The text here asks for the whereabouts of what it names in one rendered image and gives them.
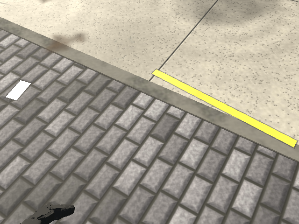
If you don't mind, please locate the left robot hand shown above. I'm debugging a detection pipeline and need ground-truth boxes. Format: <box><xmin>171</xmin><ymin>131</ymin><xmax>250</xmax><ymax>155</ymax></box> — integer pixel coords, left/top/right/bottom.
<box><xmin>20</xmin><ymin>203</ymin><xmax>75</xmax><ymax>224</ymax></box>

